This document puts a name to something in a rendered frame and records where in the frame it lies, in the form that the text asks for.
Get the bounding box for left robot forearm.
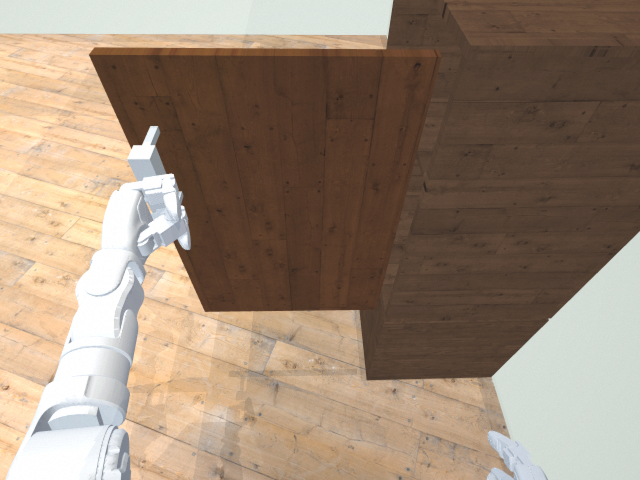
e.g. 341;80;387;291
5;248;146;480

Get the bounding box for left robot upper arm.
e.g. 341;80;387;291
12;425;131;480

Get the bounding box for handle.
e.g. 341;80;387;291
127;126;183;213

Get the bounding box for robot left hand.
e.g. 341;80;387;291
101;174;191;265

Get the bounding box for robot right hand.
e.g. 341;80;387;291
487;431;548;480

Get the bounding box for cupboard door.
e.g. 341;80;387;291
89;47;442;312

